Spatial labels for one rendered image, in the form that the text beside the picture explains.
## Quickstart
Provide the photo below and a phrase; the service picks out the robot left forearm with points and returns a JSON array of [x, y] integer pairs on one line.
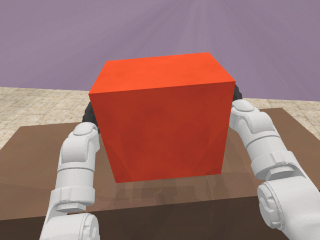
[[75, 173]]

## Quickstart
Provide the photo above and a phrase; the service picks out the right robot hand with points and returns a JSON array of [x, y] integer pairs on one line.
[[237, 95]]

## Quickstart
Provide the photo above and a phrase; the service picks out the left robot hand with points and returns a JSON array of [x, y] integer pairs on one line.
[[89, 116]]

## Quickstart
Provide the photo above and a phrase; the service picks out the robot right forearm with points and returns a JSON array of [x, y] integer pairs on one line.
[[269, 156]]

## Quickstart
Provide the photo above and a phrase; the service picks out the left robot upper arm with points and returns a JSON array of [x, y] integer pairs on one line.
[[82, 226]]

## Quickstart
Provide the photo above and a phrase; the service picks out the carton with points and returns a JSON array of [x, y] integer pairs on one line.
[[163, 117]]

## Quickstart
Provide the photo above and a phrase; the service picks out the right robot upper arm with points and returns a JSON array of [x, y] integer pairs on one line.
[[292, 205]]

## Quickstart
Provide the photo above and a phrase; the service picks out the pedestal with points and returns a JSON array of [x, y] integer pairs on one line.
[[209, 207]]

